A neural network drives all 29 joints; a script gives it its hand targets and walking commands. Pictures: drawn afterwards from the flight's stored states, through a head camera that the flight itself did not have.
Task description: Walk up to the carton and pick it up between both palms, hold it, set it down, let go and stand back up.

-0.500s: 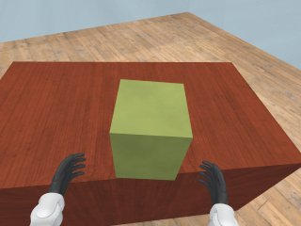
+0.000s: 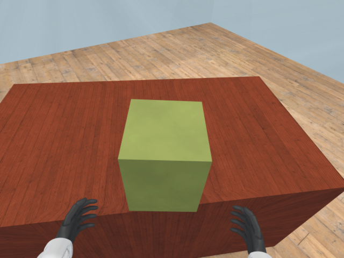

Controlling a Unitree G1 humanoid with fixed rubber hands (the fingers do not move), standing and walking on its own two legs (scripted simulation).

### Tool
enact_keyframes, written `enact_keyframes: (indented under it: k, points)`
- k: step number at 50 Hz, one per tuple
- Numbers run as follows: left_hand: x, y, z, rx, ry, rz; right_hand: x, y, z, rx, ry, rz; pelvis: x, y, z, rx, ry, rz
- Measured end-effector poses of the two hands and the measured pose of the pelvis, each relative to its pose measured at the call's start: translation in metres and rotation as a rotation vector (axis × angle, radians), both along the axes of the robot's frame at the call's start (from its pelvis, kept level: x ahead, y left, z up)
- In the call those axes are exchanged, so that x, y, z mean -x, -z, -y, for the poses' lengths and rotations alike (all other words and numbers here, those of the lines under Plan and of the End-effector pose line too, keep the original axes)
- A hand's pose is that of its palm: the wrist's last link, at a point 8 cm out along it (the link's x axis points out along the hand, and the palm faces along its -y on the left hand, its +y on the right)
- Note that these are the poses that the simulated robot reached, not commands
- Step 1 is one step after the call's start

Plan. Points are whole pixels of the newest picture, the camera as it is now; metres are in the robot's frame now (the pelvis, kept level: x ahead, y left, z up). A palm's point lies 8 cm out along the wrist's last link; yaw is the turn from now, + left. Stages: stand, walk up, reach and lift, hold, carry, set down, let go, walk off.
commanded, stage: set down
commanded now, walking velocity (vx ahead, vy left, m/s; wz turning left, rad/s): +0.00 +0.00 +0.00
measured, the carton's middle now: (164, 157) +0.40 +0.05 -0.01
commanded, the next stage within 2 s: let go in 0.62 s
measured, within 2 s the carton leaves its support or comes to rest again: neither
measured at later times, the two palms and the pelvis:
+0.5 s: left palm (71, 249) +0.15 +0.24 -0.06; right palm out of the picture +0.18 -0.20 -0.07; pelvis +0.01 -0.01 +0.00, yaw +0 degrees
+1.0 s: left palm (82, 247) +0.16 +0.22 -0.07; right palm out of the picture +0.17 -0.23 -0.08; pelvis +0.01 -0.01 +0.00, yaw +0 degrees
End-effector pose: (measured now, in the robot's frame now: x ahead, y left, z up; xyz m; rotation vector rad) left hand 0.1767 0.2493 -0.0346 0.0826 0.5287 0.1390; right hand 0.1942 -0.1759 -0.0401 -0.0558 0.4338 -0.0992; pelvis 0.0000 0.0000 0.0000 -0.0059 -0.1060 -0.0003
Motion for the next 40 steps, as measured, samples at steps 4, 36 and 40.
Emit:
enact_keyframes:
  k: [4,36,40]
  points:
    - [0.011,0.008,0.002,0.002,-0.018,-0.056,0.006,0.005,0.010,0.026,-0.007,-0.050,-0.002,0.000,0.003,-0.001,-0.003,0.001]
    - [0.018,0.037,0.018,-0.036,0.004,-0.267,0.018,0.031,0.041,0.099,-0.046,-0.219,-0.006,-0.001,0.006,0.000,-0.001,-0.022]
    - [0.016,0.039,0.023,-0.033,0.008,-0.274,0.021,0.033,0.045,0.105,-0.047,-0.235,-0.006,-0.001,0.006,0.001,-0.001,-0.019]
